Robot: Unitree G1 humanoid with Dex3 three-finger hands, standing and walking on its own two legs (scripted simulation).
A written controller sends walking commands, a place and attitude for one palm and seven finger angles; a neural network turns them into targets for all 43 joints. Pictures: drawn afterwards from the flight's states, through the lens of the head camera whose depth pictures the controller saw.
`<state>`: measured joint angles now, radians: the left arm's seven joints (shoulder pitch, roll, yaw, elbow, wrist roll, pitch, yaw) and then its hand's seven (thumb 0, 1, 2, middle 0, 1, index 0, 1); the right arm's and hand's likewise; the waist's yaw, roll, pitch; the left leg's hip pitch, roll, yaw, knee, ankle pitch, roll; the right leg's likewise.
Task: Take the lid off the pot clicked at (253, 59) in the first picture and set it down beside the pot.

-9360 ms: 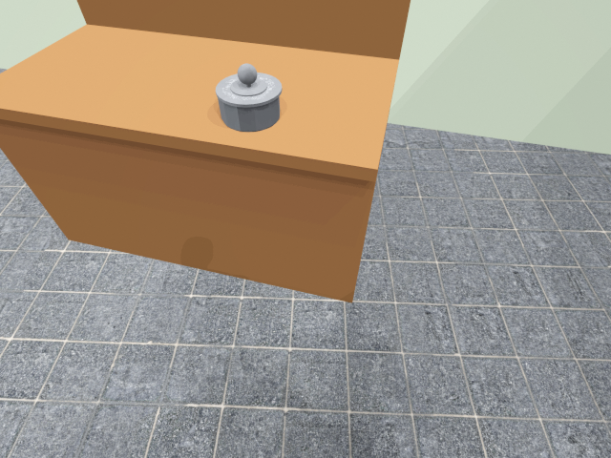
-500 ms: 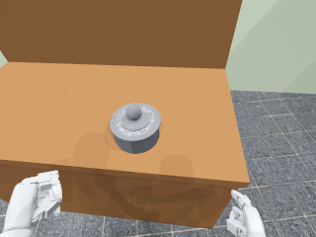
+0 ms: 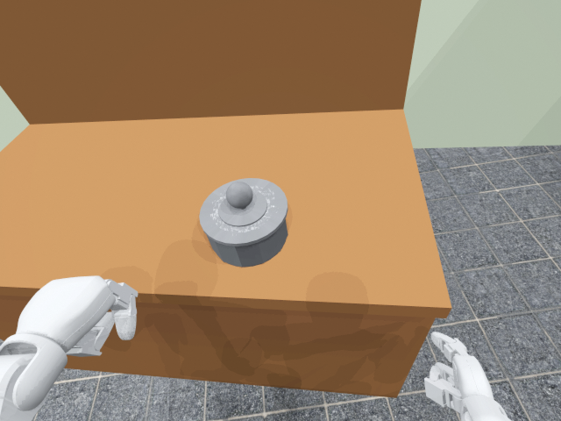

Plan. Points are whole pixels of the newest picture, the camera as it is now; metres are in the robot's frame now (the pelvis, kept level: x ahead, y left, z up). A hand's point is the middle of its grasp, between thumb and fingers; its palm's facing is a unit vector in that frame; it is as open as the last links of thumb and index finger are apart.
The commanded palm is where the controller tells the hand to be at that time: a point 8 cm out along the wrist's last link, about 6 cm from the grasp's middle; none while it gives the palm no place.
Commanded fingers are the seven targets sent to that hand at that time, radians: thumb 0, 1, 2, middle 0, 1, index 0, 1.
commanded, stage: reach forward and open the fingers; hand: left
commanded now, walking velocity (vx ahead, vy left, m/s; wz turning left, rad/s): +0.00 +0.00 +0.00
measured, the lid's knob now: (239, 195) +0.50 +0.14 +0.03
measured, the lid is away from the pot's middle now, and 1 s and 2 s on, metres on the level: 0.00 0.00 0.00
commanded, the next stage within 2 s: move the open hand above the knob in 0.68 s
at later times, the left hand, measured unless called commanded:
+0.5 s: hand (92, 291) +0.24 +0.27 +0.11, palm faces -0.16 -0.04 -0.99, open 9.4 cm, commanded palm +0.23 +0.27 +0.17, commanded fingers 0.00 -0.31 1.38 -0.81 -0.08 -0.81 -0.08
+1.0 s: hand (115, 255) +0.29 +0.26 +0.12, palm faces -0.21 -0.03 -0.98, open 10.3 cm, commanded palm +0.28 +0.26 +0.18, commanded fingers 0.00 -0.32 1.41 -0.81 -0.08 -0.81 -0.08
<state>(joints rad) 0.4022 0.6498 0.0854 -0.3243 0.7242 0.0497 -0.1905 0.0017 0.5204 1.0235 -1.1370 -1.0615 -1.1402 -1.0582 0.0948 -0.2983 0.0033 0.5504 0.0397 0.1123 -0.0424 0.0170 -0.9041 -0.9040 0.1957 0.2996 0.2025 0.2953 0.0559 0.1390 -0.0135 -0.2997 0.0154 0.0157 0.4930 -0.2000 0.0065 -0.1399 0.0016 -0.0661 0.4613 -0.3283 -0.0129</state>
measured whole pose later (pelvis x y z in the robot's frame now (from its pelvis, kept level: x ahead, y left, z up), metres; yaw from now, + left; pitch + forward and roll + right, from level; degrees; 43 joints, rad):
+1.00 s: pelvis -0.03 +0.02 +0.00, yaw +1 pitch -1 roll -1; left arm -0.25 0.61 -0.11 0.03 0.81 0.12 -0.32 0.00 -0.31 1.40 -0.82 -0.08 -0.83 -0.08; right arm 0.07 -0.29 0.03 0.60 0.06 0.12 0.00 0.02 -0.90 -0.90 0.20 0.30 0.20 0.30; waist 0.04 0.13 0.04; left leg -0.30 -0.02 0.01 0.42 -0.12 0.04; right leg -0.14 -0.03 -0.08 0.43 -0.27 0.01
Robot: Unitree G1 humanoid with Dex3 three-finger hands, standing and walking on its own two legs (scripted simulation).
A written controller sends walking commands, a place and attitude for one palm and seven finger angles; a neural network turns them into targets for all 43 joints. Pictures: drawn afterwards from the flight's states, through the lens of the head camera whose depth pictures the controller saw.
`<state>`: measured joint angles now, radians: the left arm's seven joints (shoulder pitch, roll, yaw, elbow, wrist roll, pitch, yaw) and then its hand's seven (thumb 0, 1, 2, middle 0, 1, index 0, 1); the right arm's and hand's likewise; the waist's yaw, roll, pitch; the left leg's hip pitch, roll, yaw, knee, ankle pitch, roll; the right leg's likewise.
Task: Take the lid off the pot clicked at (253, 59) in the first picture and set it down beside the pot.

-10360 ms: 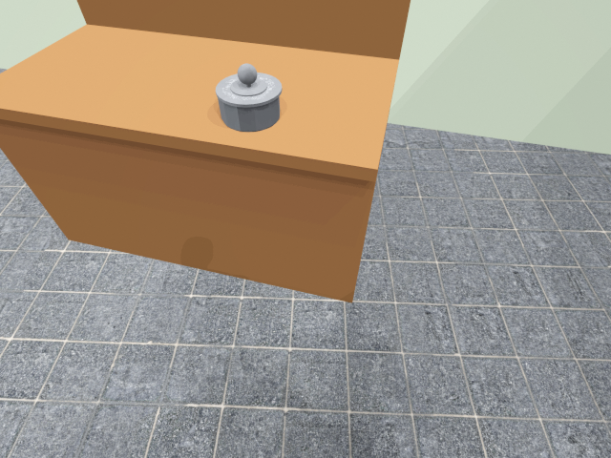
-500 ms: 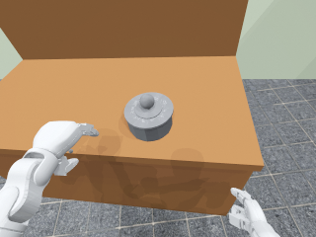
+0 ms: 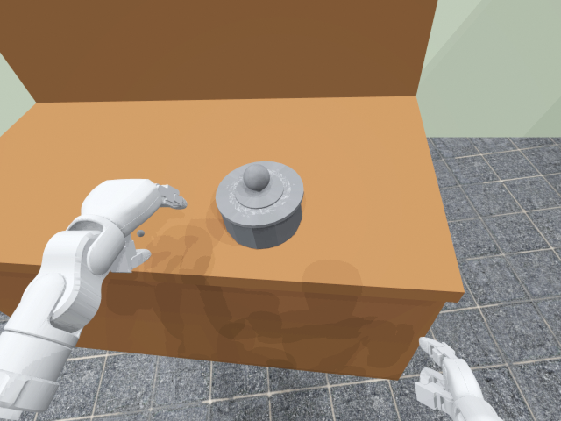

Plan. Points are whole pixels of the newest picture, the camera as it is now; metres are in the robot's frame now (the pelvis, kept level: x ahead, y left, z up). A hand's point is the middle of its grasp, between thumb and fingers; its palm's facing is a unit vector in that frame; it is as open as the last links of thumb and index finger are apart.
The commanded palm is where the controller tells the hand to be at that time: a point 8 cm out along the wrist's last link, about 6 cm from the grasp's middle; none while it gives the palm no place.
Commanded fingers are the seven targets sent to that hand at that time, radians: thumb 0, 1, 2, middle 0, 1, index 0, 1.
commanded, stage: move the open hand above the knob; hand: left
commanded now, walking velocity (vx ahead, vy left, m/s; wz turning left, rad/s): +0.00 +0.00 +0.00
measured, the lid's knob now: (256, 177) +0.53 +0.10 +0.03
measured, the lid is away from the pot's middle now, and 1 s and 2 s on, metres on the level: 0.00 0.00 0.00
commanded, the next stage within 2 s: none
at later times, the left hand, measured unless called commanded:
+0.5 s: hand (182, 198) +0.39 +0.19 +0.11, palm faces -0.23 -0.04 -0.97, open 10.3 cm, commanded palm +0.38 +0.19 +0.18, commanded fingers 0.00 -0.32 1.41 -0.81 -0.08 -0.81 -0.08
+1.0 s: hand (220, 170) +0.46 +0.14 +0.11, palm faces -0.25 -0.03 -0.97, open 10.3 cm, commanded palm +0.45 +0.14 +0.18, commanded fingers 0.00 -0.32 1.41 -0.81 -0.08 -0.81 -0.08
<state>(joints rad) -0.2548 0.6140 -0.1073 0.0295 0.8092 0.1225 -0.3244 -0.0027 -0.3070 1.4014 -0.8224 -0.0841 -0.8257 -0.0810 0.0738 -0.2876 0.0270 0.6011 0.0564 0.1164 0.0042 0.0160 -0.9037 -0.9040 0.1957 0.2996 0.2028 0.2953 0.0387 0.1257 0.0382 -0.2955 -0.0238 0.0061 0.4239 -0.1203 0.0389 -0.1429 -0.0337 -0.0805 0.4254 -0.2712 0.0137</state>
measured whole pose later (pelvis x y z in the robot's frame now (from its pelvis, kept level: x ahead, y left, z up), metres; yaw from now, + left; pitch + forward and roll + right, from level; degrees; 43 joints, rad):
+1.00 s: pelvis +0.03 -0.01 -0.01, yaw -1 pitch +5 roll +0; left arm -0.69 0.48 -0.26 0.44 0.86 0.23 -0.31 0.00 -0.31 1.40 -0.82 -0.08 -0.82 -0.08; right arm 0.11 -0.29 0.02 0.63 0.08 0.16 0.02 0.01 -0.90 -0.90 0.20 0.30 0.20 0.30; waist -0.02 0.10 -0.01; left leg -0.38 -0.02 0.02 0.50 -0.20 0.02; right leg -0.24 -0.03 -0.06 0.50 -0.35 0.00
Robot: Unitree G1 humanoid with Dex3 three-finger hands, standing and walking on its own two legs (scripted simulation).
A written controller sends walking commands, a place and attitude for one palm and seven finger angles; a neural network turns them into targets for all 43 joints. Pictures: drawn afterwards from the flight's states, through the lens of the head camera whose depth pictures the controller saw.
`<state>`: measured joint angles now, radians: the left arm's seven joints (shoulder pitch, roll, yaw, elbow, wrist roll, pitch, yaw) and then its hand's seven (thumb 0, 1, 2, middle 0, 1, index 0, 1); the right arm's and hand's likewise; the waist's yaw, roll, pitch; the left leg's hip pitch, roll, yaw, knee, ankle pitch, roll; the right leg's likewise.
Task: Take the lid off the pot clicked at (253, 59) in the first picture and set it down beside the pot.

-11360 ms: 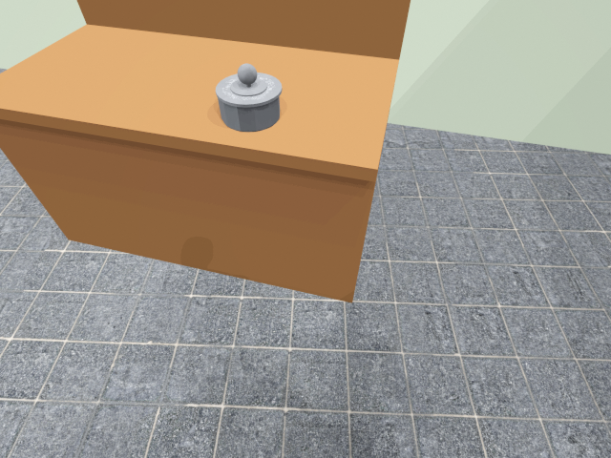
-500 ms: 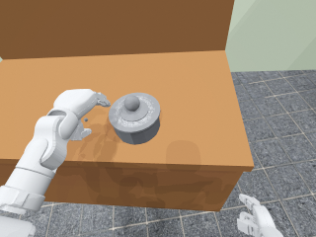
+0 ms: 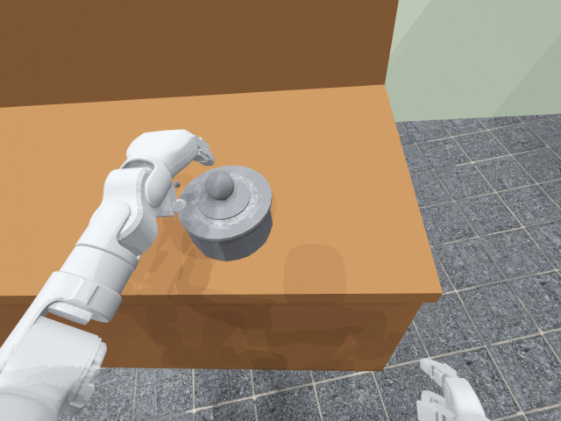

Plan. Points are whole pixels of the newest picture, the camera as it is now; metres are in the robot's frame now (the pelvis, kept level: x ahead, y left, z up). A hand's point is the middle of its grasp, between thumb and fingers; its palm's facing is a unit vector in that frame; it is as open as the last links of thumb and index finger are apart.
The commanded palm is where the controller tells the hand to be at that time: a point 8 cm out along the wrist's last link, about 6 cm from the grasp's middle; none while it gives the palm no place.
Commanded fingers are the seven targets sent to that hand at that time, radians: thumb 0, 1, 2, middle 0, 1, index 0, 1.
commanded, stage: move the open hand above the knob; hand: left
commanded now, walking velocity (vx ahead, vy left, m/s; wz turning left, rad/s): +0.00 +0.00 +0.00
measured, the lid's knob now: (219, 185) +0.49 +0.13 +0.03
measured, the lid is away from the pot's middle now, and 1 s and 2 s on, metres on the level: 0.00 0.00 0.00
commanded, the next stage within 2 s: lower the open fingers around the knob in 1.14 s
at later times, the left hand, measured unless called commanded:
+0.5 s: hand (208, 158) +0.47 +0.12 +0.12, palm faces -0.29 -0.04 -0.96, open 10.3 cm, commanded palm +0.46 +0.13 +0.18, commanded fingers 0.00 -0.32 1.41 -0.81 -0.08 -0.81 -0.08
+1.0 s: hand (199, 164) +0.45 +0.13 +0.12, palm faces -0.27 -0.04 -0.96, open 10.3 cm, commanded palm +0.45 +0.13 +0.18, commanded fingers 0.00 -0.32 1.41 -0.81 -0.08 -0.81 -0.08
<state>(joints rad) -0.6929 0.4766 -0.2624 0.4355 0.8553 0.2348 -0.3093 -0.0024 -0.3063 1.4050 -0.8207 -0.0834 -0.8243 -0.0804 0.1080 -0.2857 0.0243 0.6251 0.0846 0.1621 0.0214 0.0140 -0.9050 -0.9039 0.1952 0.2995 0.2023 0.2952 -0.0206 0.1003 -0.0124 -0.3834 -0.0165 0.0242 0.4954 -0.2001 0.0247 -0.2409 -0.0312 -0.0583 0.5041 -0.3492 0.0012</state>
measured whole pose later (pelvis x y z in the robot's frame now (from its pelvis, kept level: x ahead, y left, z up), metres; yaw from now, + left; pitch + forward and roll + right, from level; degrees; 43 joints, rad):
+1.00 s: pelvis +0.00 +0.00 +0.00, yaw -1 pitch +6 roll +0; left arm -0.93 0.38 -0.29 0.78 0.89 0.24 -0.27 0.00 -0.31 1.40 -0.82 -0.08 -0.82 -0.08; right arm 0.15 -0.28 0.01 0.67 0.08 0.15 0.01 0.01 -0.91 -0.90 0.19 0.30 0.20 0.30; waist -0.05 0.08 -0.04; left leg -0.41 -0.01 0.04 0.49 -0.19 0.03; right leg -0.27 -0.02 -0.04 0.50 -0.34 0.00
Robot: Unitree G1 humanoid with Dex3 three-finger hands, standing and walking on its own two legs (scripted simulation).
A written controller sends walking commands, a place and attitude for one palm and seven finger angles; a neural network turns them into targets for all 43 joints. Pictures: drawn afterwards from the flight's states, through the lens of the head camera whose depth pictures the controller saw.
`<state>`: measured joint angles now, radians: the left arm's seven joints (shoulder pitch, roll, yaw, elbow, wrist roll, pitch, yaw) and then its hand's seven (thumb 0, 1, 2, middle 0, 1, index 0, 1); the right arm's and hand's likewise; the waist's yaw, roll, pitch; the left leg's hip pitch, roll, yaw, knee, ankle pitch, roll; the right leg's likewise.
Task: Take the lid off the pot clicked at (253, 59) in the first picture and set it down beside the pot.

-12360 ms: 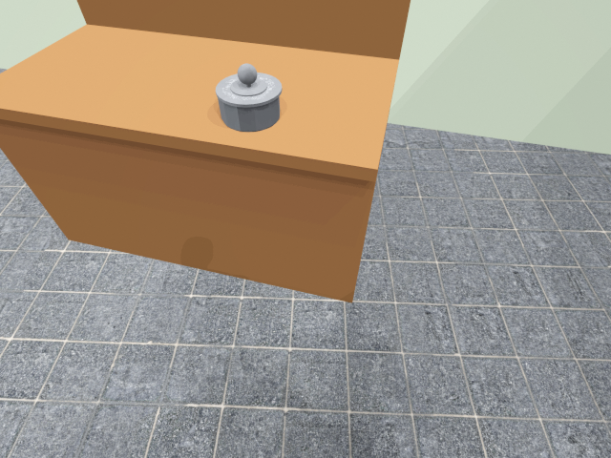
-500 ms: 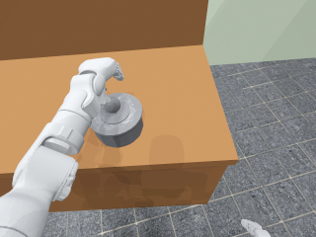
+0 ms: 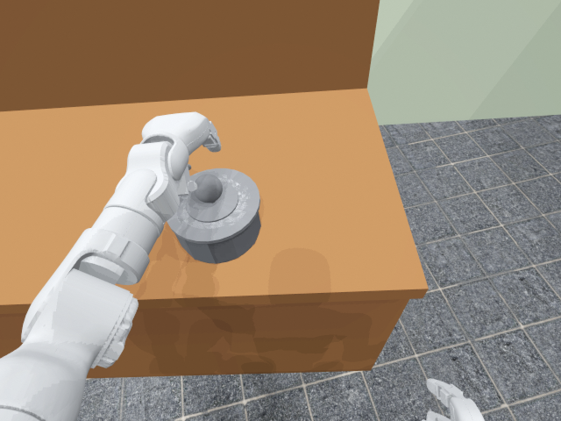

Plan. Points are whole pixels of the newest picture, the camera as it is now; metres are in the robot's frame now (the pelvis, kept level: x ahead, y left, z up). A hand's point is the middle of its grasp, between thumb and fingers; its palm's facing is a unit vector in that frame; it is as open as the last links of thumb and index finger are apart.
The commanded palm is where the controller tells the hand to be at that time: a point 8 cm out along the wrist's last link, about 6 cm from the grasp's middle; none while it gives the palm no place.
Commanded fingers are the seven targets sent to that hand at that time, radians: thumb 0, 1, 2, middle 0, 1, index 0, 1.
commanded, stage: move the open hand above the knob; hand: left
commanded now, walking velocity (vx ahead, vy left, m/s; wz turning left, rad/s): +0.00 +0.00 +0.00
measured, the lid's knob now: (208, 188) +0.49 +0.14 +0.03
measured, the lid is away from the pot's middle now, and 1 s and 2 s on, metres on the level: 0.00 0.00 0.00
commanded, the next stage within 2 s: lower the open fingers around the knob in 0.14 s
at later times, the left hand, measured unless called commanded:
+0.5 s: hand (195, 169) +0.47 +0.13 +0.11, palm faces -0.31 -0.03 -0.95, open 10.3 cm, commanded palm +0.46 +0.14 +0.16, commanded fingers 0.00 -0.32 1.41 -0.81 -0.08 -0.81 -0.08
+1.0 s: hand (195, 187) +0.46 +0.14 +0.07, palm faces -0.36 -0.04 -0.93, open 10.3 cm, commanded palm +0.46 +0.15 +0.13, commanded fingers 0.00 -0.32 1.41 -0.81 -0.08 -0.81 -0.08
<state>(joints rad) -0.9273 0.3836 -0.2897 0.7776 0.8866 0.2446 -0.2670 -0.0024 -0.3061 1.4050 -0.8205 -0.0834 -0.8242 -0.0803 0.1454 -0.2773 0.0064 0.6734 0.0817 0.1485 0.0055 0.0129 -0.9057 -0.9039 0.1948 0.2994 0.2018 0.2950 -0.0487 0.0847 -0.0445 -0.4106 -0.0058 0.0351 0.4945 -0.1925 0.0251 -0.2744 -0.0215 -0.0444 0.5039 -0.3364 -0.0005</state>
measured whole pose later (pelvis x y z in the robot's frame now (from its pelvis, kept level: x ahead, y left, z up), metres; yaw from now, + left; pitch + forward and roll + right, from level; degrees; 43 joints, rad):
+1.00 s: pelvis +0.00 +0.00 +0.00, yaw -1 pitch +9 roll +0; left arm -0.91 0.37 -0.27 0.92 0.91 0.19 -0.20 0.00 -0.30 1.41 -0.82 -0.08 -0.82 -0.08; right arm 0.20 -0.27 -0.01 0.69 0.07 0.14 -0.02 0.01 -0.90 -0.90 0.20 0.30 0.20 0.30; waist -0.07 0.07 -0.06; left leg -0.47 0.01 0.05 0.52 -0.21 0.03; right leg -0.33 -0.01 -0.03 0.50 -0.33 0.00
